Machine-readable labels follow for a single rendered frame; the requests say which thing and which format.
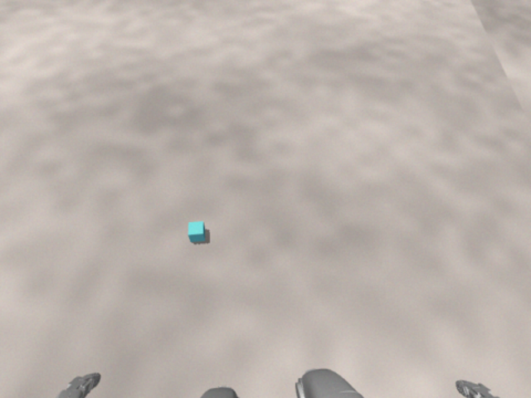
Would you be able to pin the left robot hand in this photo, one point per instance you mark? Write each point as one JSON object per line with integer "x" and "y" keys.
{"x": 80, "y": 386}

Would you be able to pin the right robot hand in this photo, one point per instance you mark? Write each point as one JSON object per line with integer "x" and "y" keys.
{"x": 472, "y": 390}

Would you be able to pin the cube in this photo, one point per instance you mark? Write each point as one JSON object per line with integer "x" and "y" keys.
{"x": 196, "y": 231}

